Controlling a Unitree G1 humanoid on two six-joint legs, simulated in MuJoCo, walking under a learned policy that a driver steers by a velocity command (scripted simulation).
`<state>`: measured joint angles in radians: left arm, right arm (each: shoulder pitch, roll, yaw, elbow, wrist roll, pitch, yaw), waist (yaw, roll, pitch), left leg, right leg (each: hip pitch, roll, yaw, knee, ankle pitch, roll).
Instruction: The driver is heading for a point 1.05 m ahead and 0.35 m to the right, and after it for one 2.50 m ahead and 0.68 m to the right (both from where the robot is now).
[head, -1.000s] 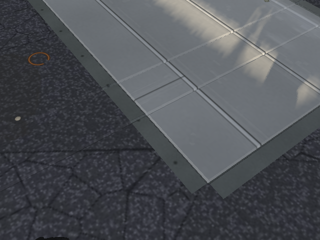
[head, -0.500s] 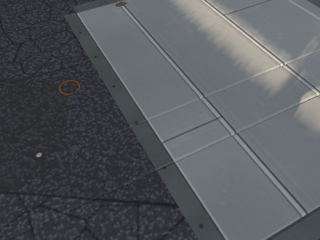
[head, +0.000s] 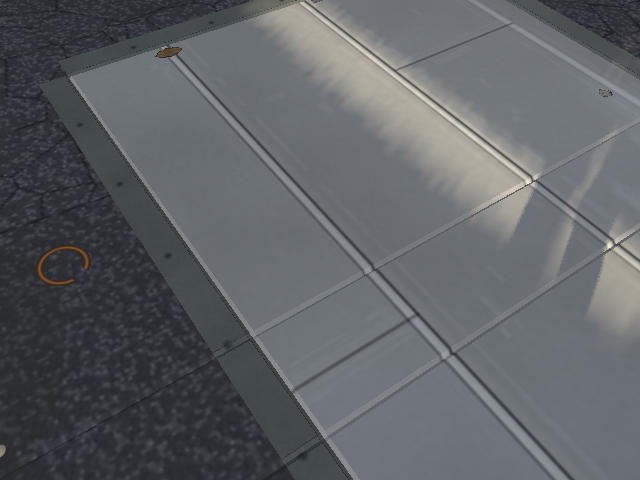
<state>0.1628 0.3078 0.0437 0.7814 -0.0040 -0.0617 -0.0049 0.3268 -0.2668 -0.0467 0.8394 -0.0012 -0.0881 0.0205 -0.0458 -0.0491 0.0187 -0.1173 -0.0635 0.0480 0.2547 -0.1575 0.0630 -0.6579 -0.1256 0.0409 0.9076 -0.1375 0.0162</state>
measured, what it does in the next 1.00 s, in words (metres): walks ahead: right foot, then left foot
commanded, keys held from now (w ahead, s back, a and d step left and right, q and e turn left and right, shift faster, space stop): s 0.38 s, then w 0.12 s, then w+e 0.20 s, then e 0.30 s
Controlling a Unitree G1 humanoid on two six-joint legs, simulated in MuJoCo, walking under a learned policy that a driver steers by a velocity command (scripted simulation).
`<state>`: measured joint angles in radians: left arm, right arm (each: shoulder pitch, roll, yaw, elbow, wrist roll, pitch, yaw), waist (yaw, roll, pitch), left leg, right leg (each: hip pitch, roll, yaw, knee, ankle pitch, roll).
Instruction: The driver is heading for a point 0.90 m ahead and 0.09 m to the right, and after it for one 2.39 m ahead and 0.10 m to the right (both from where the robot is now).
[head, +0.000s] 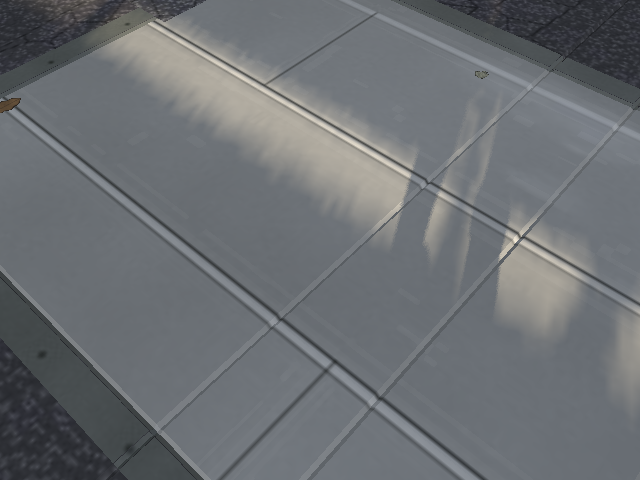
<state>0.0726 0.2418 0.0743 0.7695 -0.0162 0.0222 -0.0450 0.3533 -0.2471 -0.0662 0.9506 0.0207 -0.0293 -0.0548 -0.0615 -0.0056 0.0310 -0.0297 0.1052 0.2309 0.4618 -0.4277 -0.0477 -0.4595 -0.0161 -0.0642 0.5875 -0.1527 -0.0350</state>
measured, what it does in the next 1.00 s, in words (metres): steps on the spot: right foot, then left foot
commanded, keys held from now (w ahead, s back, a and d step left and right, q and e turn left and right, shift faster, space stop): e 0.26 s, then no key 0.64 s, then w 0.10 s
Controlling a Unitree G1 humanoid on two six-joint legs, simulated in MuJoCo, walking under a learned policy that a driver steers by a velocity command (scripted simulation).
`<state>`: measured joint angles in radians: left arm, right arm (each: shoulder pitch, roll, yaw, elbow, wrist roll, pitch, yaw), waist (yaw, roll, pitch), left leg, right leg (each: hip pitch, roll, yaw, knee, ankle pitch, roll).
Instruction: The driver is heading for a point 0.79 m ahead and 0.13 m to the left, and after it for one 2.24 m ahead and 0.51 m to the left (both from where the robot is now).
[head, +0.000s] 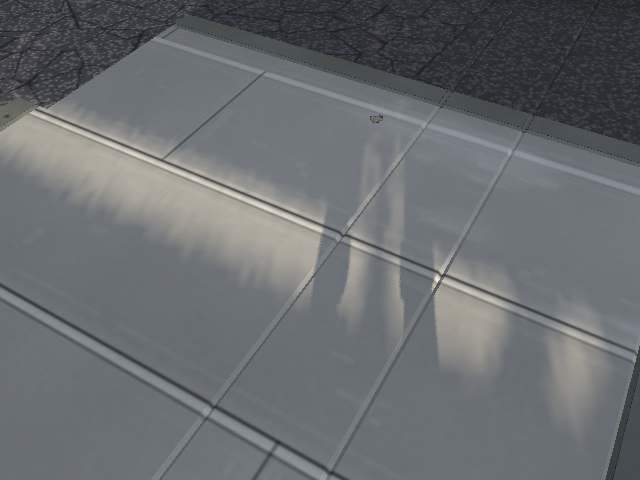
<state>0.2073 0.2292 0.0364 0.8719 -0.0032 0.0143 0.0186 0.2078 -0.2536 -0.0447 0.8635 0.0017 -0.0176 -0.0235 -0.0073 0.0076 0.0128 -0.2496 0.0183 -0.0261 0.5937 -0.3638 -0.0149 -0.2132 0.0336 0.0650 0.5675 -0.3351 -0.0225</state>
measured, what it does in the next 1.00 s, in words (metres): walks ahead: right foot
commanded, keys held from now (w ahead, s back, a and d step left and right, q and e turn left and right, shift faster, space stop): w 0.80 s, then w+q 0.20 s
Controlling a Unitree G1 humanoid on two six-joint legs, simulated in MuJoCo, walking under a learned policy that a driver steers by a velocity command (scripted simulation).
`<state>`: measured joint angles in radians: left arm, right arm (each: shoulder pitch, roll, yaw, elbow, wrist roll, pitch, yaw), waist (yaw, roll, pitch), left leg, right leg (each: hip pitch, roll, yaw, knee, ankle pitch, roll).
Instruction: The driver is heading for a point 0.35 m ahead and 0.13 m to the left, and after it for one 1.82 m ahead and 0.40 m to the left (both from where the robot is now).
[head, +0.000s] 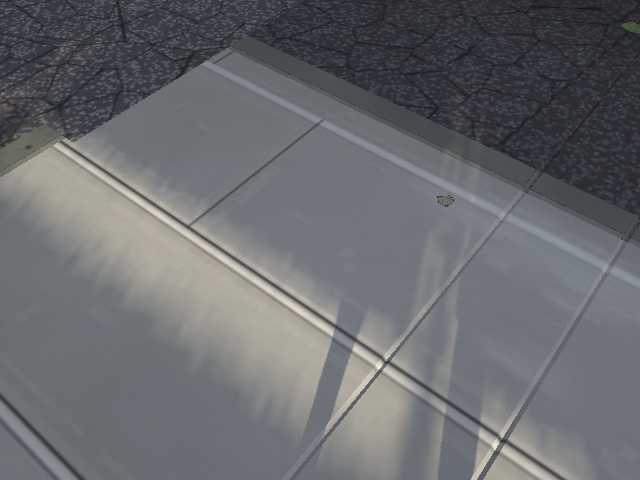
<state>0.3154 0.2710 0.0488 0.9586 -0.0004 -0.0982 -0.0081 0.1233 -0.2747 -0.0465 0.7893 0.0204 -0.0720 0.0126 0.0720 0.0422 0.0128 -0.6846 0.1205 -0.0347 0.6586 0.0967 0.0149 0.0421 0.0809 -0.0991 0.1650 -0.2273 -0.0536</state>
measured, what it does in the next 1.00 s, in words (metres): walks ahead, turning left: left foot, then right foot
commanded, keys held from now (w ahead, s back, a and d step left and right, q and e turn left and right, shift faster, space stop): w+q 0.18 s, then q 0.32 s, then no key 0.50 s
